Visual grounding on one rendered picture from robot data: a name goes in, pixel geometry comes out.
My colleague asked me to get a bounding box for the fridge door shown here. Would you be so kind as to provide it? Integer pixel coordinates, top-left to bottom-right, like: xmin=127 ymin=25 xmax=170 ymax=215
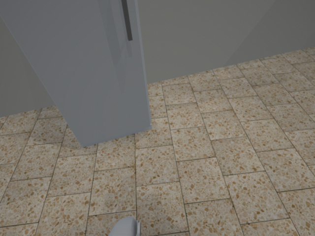
xmin=0 ymin=0 xmax=150 ymax=145

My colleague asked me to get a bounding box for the handle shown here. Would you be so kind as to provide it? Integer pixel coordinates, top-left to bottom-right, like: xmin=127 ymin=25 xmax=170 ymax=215
xmin=121 ymin=0 xmax=132 ymax=41

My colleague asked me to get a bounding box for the left robot thigh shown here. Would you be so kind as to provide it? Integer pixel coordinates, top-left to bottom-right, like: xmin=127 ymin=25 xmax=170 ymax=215
xmin=108 ymin=218 xmax=141 ymax=236

